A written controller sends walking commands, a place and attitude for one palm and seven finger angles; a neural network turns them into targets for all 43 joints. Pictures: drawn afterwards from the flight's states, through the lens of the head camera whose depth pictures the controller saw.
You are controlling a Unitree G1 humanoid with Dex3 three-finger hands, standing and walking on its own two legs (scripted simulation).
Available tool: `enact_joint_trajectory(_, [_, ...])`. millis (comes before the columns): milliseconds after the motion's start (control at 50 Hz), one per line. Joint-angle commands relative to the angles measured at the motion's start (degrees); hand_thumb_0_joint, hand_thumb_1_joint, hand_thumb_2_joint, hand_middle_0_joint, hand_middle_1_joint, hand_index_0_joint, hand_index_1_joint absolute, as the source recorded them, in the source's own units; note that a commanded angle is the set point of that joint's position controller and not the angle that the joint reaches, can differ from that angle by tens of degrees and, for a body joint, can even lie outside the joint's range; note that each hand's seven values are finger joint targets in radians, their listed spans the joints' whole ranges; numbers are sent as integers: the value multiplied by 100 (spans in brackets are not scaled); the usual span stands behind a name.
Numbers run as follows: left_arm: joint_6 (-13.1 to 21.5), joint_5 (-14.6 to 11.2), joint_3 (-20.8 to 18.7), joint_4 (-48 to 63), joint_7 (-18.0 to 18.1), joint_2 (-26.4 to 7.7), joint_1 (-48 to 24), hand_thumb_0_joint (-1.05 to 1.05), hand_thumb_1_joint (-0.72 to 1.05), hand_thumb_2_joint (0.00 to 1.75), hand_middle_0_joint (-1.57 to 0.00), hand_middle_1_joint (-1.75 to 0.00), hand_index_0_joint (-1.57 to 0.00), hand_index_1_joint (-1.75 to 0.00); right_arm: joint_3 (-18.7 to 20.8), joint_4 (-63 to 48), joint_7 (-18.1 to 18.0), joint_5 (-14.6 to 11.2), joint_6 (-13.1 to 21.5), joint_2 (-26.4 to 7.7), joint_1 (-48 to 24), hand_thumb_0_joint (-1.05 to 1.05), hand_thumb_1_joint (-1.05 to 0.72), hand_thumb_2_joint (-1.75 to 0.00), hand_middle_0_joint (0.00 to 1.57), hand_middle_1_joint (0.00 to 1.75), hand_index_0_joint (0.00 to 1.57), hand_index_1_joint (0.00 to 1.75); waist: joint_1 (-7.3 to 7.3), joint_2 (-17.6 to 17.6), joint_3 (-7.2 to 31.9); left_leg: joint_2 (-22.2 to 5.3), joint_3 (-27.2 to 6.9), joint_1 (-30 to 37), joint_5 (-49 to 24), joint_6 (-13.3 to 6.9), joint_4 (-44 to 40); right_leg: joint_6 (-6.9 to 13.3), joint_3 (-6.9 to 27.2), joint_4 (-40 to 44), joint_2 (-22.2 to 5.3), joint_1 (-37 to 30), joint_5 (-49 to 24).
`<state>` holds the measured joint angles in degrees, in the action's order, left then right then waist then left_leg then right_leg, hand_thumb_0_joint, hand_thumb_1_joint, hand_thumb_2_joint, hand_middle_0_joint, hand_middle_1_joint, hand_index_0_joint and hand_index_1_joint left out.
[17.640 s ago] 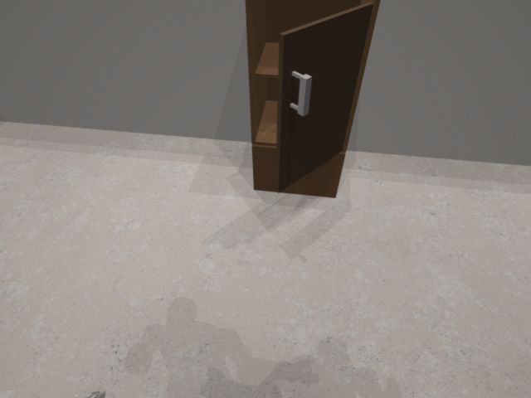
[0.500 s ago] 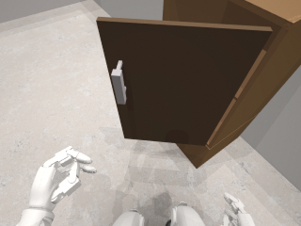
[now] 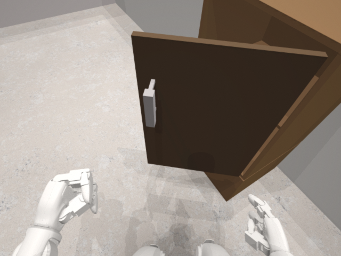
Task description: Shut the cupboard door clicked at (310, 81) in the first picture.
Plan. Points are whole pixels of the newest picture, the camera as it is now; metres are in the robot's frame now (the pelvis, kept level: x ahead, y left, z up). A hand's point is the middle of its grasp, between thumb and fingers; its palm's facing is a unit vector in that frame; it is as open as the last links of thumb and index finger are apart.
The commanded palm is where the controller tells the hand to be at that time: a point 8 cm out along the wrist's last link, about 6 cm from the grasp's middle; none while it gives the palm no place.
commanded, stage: raise the hand and make a fist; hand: left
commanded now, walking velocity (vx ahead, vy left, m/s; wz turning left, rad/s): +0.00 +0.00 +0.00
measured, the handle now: (151, 103) +0.47 +0.10 +0.06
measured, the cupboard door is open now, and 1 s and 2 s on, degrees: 50 50 50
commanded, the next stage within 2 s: bring the fist close to the handle in 0.52 s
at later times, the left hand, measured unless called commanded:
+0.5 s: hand (94, 195) +0.22 +0.18 +0.06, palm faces -0.06 -1.00 -0.05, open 3.1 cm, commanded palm +0.20 +0.23 +0.07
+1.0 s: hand (121, 170) +0.28 +0.13 +0.07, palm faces -0.10 -1.00 -0.03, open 3.1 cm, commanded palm +0.26 +0.19 +0.07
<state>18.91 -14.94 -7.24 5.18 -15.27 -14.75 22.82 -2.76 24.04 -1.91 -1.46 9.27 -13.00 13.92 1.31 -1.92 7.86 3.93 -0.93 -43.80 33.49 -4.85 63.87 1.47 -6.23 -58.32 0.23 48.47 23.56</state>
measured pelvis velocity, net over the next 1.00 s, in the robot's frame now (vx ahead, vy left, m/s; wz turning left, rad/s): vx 0.00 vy -0.02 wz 0.00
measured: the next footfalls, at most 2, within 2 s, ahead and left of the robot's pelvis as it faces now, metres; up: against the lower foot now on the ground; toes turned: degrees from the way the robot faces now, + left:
none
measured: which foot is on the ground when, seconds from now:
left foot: down 0.00-1.00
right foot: down 0.00-1.00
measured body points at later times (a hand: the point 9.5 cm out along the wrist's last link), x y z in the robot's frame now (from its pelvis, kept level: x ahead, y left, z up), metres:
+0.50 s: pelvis +0.00 -0.01 +0.01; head +0.05 +0.00 +0.45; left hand +0.22 +0.23 +0.07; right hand +0.17 -0.25 -0.06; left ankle -0.02 +0.06 -0.66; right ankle +0.05 -0.11 -0.66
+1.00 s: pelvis +0.00 -0.02 +0.01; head +0.05 -0.02 +0.45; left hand +0.28 +0.19 +0.07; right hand +0.16 -0.25 -0.07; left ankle -0.02 +0.06 -0.66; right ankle +0.05 -0.11 -0.66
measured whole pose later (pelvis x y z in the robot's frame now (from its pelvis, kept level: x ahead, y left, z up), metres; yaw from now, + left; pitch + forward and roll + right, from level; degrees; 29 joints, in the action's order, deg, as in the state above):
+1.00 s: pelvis +0.00 -0.02 +0.01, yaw +0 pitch +13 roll -2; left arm 15.8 -13.0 -4.8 -5.9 -12.3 -12.9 6.2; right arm -2.3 27.7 -2.5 -1.7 8.4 -14.2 15.4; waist -0.6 -1.9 7.1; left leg 3.7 -0.4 -42.1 31.8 -3.7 61.0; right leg 2.7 -5.6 -57.0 0.5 47.7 22.5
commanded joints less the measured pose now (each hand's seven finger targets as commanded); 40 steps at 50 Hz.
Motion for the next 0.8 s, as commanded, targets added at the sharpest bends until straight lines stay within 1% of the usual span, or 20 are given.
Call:
enact_joint_trajectory(0, [358,-205,-463,1157,-102,-619,-415,0,90,90,-130,-150,-130,-150,415,-771,-102,-23,310,-885,-14,0,-90,-90,20,30,20,30,-164,-178,1118,-319,-495,333,-2424,686,-1333,104,206,555,77,-1436,-983])
enact_joint_trajectory(60, [327,-213,-582,1155,-132,-778,-510,0,90,90,-130,-150,-130,-150,398,-724,-102,-25,344,-893,-2,0,-90,-90,20,30,20,30,-139,-242,1187,-329,-507,434,-2675,689,-1372,115,222,583,72,-1573,-1136])
enact_joint_trajectory(80, [309,-213,-558,1124,-146,-737,-496,0,90,90,-130,-150,-130,-150,394,-704,-104,-29,353,-890,12,0,-90,-90,20,30,20,30,-145,-283,1170,-336,-516,478,-2744,701,-1400,107,204,591,71,-1570,-1160])
enact_joint_trajectory(140, [247,-297,-605,855,-182,-693,-425,0,90,90,-130,-150,-130,-150,401,-687,-109,-33,367,-904,-13,0,-90,-90,20,30,20,30,-142,1,1014,-306,-483,325,-2594,665,-1420,114,215,675,77,-1673,-1137])
enact_joint_trajectory(160, [246,-290,-567,825,-200,-657,-382,0,90,90,-130,-150,-130,-150,410,-689,-104,-41,375,-902,-16,0,-90,-90,20,30,20,30,-136,-106,1035,-305,-462,338,-2542,670,-1436,103,226,684,59,-1656,-1098])
enact_joint_trajectory(280, [360,-273,-625,896,-134,-726,-426,0,90,90,-130,-150,-130,-150,433,-685,-86,-21,423,-903,-11,0,-90,-90,20,30,20,30,-115,-105,1047,-276,-407,270,-2339,636,-1454,102,281,717,33,-1691,-998])
enact_joint_trajectory(320, [400,-280,-624,843,-107,-690,-411,0,90,90,-130,-150,-130,-150,444,-682,-88,-27,423,-908,-11,0,-90,-90,20,30,20,30,-135,47,985,-277,-390,170,-2099,606,-1453,89,300,756,30,-1654,-820])
enact_joint_trajectory(400, [489,-230,-606,995,-66,-729,-447,0,90,90,-130,-150,-130,-150,442,-677,-82,-24,427,-901,-20,0,-90,-90,20,30,20,30,-121,-223,1062,-283,-379,260,-2139,606,-1450,101,322,727,20,-1647,-845])
enact_joint_trajectory(440, [473,-234,-659,935,-53,-804,-444,0,90,90,-130,-150,-130,-150,431,-662,-85,-6,418,-902,-20,0,-90,-90,20,30,20,30,-134,-170,1018,-267,-372,185,-2123,575,-1419,117,349,741,38,-1686,-883])
enact_joint_trajectory(460, [460,-245,-588,871,-64,-708,-409,0,90,90,-130,-150,-130,-150,431,-679,-87,-23,405,-894,-16,0,-90,-90,20,30,20,30,-162,-14,960,-270,-364,141,-2014,563,-1426,93,357,775,30,-1679,-804])
enact_joint_trajectory(560, [459,-270,-616,897,-113,-753,-533,0,90,90,-130,-150,-130,-150,420,-680,-108,-31,402,-896,-62,0,-90,-90,20,30,20,30,-148,-63,976,-248,-326,61,-1869,519,-1381,97,426,808,6,-1736,-705])
enact_joint_trajectory(600, [464,-283,-594,874,-119,-706,-510,0,90,90,-130,-150,-130,-150,413,-684,-113,-33,402,-876,-49,0,-90,-90,20,30,20,30,-161,33,1001,-243,-312,25,-1832,499,-1360,79,447,832,1,-1765,-688])
enact_joint_trajectory(620, [473,-269,-461,846,-134,-633,-777,0,90,90,-130,-150,-130,-150,394,-649,-124,-30,405,-891,-64,0,-90,-90,20,30,20,30,-243,25,910,-240,-303,-15,-1746,472,-1315,67,466,845,-10,-1678,-632])
enact_joint_trajectory(640, [462,-266,-494,744,-128,-690,-994,0,90,90,-130,-150,-130,-150,394,-600,-144,-27,394,-905,-46,0,-90,-90,20,30,20,30,-285,121,863,-257,-320,-74,-1695,450,-1263,77,487,833,12,-1627,-569])
enact_joint_trajectory(660, [473,-241,-333,760,-139,-582,-1290,0,90,90,-130,-150,-130,-150,386,-583,-156,-32,404,-911,-99,0,-90,-90,20,30,20,30,-330,14,864,-253,-314,-83,-1557,434,-1235,57,512,837,-14,-1522,-438])
enact_joint_trajectory(680, [461,-230,-326,639,-128,-590,-1458,0,90,90,-130,-150,-130,-150,381,-548,-170,-34,412,-906,-73,0,-90,-90,20,30,20,30,-345,43,823,-252,-325,-126,-1390,426,-1230,49,532,872,-24,-1467,-241])
enact_joint_trajectory(700, [463,-209,-381,611,-93,-648,-1559,0,90,90,-130,-150,-130,-150,393,-517,-183,-42,418,-921,-72,0,-90,-90,20,30,20,30,-325,64,891,-265,-353,-87,-1355,436,-1257,49,519,869,-20,-1445,-189])
enact_joint_trajectory(720, [451,-168,-226,652,-87,-548,-1708,0,90,90,-130,-150,-130,-150,376,-529,-183,-41,433,-912,-99,0,-90,-90,20,30,20,30,-325,-91,949,-248,-338,-35,-1359,421,-1274,52,523,864,-34,-1470,-219])
enact_joint_trajectory(740, [408,-147,-226,662,-53,-609,-1877,0,90,90,-130,-150,-130,-150,370,-509,-188,-42,426,-917,-87,0,-90,-90,20,30,20,30,-318,-183,1003,-253,-355,5,-1480,428,-1272,83,524,823,-18,-1535,-346])
enact_joint_trajectory(780, [322,-82,-116,619,11,-515,-1901,0,90,90,-130,-150,-130,-150,370,-510,-174,-41,413,-894,-41,0,-90,-90,20,30,20,30,-281,-110,1240,-254,-372,135,-1674,439,-1329,67,469,787,-31,-1649,-586])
